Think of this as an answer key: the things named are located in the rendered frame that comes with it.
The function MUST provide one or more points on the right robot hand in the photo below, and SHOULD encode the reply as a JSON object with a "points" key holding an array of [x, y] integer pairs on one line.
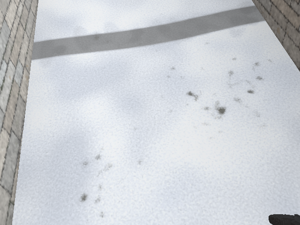
{"points": [[280, 219]]}

